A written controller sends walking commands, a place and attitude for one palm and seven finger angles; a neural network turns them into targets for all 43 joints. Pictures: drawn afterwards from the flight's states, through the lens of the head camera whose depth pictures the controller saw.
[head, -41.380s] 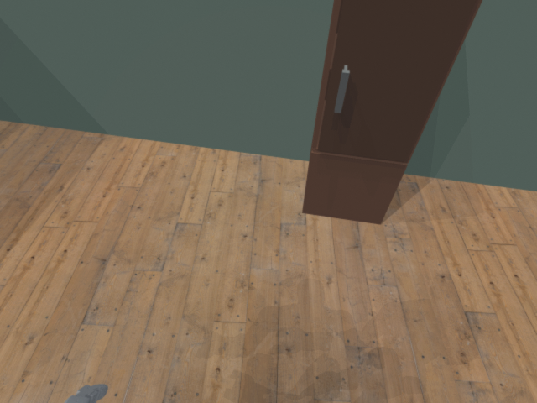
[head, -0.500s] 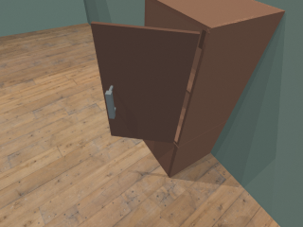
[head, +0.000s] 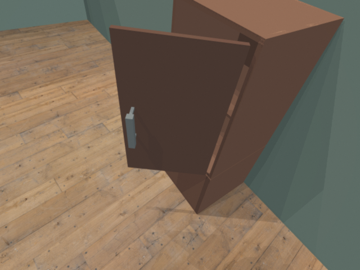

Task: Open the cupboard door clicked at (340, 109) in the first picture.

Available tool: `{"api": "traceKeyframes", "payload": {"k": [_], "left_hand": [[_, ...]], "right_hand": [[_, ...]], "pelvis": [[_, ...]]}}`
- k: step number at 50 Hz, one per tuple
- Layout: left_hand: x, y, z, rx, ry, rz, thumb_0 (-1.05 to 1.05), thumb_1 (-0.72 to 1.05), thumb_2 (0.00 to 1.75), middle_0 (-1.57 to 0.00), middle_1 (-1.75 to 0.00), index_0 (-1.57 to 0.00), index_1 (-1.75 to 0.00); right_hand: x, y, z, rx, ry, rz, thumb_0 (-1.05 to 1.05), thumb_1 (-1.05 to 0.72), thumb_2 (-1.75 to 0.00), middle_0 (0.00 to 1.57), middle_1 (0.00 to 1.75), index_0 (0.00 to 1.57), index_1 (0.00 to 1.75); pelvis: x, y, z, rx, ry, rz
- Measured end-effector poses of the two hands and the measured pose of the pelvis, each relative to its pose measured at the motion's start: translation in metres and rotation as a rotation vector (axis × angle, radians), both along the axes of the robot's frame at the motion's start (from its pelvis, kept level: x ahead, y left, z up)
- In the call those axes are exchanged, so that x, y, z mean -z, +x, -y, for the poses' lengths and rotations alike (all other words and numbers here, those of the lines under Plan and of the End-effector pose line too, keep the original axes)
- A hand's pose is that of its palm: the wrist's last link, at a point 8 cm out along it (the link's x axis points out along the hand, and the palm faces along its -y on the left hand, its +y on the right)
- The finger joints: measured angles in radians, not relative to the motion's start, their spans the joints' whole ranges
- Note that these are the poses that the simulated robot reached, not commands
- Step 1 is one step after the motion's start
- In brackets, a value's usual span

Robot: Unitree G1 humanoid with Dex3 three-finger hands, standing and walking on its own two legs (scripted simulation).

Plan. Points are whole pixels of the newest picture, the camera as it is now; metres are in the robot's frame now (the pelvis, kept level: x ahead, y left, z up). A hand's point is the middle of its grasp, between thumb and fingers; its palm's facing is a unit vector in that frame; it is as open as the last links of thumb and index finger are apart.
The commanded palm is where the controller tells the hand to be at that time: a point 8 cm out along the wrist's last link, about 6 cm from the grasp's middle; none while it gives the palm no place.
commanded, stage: come to a stop and stand still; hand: left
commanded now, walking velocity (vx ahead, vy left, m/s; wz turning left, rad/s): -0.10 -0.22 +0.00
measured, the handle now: (132, 127) +0.55 +0.18 -0.06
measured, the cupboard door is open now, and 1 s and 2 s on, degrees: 51 51 51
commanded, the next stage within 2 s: look again from close up in 0.98 s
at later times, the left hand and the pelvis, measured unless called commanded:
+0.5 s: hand out of the picture +0.01 +0.19 -0.18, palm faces +0.01 -0.99 -0.15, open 7.4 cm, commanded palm none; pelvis -0.01 +0.02 +0.01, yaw -2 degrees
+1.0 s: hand out of the picture -0.06 +0.15 -0.17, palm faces -0.01 -0.98 -0.18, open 7.4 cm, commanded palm none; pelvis -0.02 -0.01 +0.00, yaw -1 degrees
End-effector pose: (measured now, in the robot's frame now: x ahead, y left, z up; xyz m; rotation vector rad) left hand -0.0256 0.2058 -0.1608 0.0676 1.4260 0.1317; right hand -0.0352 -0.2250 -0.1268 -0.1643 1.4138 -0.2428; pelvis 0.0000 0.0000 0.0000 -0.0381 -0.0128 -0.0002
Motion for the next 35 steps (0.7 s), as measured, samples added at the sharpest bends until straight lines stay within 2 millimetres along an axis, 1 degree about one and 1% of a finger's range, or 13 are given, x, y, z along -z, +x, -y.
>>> {"api": "traceKeyframes", "payload": {"k": [3,6,9,13,17,20,28,31,35], "left_hand": [[-0.005,0.026,-0.013,0.017,0.010,0.037,0.00,0.91,0.90,-0.19,-0.30,-0.20,-0.30],[-0.007,0.044,-0.023,0.025,0.016,0.057,0.00,0.91,0.90,-0.19,-0.30,-0.20,-0.30],[-0.007,0.055,-0.031,0.032,0.020,0.060,0.00,0.91,0.90,-0.19,-0.30,-0.20,-0.30],[-0.008,0.058,-0.039,0.039,0.026,0.048,0.00,0.91,0.90,-0.19,-0.30,-0.20,-0.30],[-0.008,0.053,-0.044,0.042,0.031,0.031,0.00,0.91,0.90,-0.19,-0.30,-0.20,-0.30],[-0.007,0.046,-0.043,0.043,0.031,0.018,0.00,0.91,0.90,-0.19,-0.30,-0.20,-0.30],[-0.007,0.022,-0.031,0.048,0.019,-0.001,0.00,0.91,0.90,-0.19,-0.30,-0.20,-0.30],[-0.006,0.013,-0.027,0.064,0.022,0.017,0.00,0.91,0.90,-0.19,-0.30,-0.20,-0.30],[-0.007,-0.005,-0.024,0.057,0.048,0.011,0.00,0.91,0.90,-0.19,-0.30,-0.20,-0.30]], "right_hand": [[-0.005,0.000,-0.018,0.015,0.008,-0.011,0.00,-0.90,-0.90,0.19,0.30,0.20,0.30],[-0.007,0.002,-0.033,0.033,0.015,-0.021,0.00,-0.90,-0.90,0.20,0.30,0.20,0.30],[-0.009,0.003,-0.044,0.052,0.018,-0.024,0.00,-0.90,-0.90,0.20,0.30,0.20,0.30],[-0.010,0.002,-0.051,0.073,0.014,-0.025,0.00,-0.90,-0.90,0.20,0.30,0.20,0.30],[-0.011,-0.005,-0.052,0.091,0.007,-0.031,0.00,-0.90,-0.90,0.20,0.30,0.20,0.30],[-0.012,-0.014,-0.050,0.100,0.001,-0.039,0.00,-0.90,-0.90,0.20,0.30,0.20,0.30],[-0.008,-0.034,-0.040,0.090,0.021,-0.067,0.00,-0.90,-0.90,0.20,0.30,0.20,0.30],[-0.003,-0.030,-0.030,0.050,0.043,-0.061,0.00,-0.90,-0.90,0.20,0.30,0.20,0.30],[0.010,-0.013,-0.015,0.013,0.045,-0.008,0.01,-0.90,-0.90,0.20,0.30,0.20,0.30]], "pelvis": [[-0.006,0.005,-0.008,0.003,-0.007,-0.002],[-0.009,0.008,-0.013,0.010,-0.017,-0.006],[-0.011,0.009,-0.017,0.020,-0.026,-0.011],[-0.012,0.008,-0.020,0.029,-0.038,-0.014],[-0.012,0.004,-0.022,0.037,-0.043,-0.015],[-0.012,0.000,-0.022,0.039,-0.040,-0.011],[-0.011,-0.011,-0.018,0.021,-0.027,-0.004],[-0.006,-0.017,-0.016,0.016,-0.026,-0.021],[0.002,-0.021,-0.013,0.005,0.001,-0.034]]}}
